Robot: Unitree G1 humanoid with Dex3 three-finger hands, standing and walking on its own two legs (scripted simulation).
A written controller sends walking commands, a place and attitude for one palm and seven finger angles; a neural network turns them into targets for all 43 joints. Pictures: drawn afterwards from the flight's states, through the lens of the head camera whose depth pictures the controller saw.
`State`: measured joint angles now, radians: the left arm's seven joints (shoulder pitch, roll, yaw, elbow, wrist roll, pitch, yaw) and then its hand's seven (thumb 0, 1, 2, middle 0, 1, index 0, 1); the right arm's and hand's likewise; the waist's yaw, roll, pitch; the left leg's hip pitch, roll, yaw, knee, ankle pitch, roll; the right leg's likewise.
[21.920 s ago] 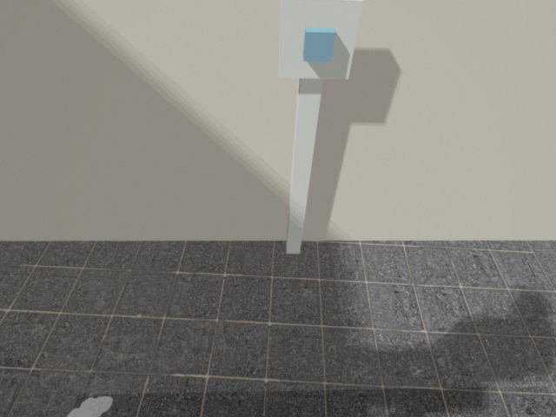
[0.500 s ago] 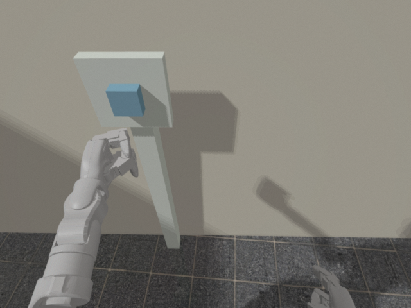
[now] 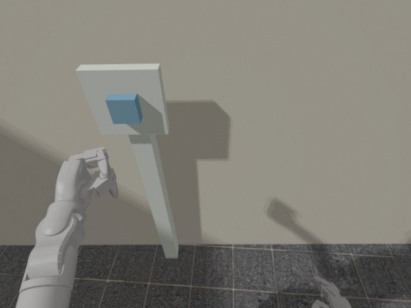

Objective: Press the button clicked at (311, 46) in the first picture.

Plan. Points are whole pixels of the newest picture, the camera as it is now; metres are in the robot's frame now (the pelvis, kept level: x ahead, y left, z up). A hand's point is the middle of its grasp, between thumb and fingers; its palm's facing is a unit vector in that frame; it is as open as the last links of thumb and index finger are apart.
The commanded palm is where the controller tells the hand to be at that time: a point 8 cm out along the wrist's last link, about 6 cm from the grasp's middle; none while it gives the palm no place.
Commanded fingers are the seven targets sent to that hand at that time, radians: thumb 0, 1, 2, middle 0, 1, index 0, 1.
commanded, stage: draw the hand back to the body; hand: left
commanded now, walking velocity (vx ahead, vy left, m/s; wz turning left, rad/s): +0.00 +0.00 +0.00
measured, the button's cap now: (125, 108) +0.51 +0.23 +0.15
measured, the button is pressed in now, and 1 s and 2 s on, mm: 0 0 0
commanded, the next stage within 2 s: step back with the hand held close in 1.14 s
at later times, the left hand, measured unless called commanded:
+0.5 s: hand (74, 210) +0.22 +0.22 +0.15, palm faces +0.32 -0.91 -0.27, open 3.1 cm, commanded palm +0.18 +0.27 +0.17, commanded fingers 0.00 0.90 0.90 -1.30 -1.50 -1.30 -1.50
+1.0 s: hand (38, 229) +0.18 +0.25 +0.17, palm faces +0.39 -0.84 -0.37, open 3.1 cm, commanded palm +0.14 +0.29 +0.18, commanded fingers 0.00 0.90 0.90 -1.30 -1.50 -1.30 -1.50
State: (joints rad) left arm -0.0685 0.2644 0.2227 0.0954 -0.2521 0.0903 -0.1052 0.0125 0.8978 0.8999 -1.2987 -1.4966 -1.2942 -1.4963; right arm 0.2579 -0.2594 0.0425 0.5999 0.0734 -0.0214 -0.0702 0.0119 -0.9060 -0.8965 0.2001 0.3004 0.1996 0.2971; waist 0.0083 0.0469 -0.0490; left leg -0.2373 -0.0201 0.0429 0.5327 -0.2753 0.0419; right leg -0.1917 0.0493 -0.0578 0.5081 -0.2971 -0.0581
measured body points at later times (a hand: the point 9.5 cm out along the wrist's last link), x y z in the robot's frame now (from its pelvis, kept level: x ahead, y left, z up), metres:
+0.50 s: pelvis -0.01 +0.01 +0.01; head -0.02 -0.02 +0.46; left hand +0.20 +0.27 +0.17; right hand +0.18 -0.21 -0.08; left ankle +0.01 +0.09 -0.73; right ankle -0.01 -0.08 -0.73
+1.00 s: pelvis +0.01 +0.02 +0.01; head -0.01 +0.00 +0.46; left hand +0.16 +0.29 +0.19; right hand +0.21 -0.20 -0.07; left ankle +0.01 +0.09 -0.73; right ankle -0.01 -0.08 -0.73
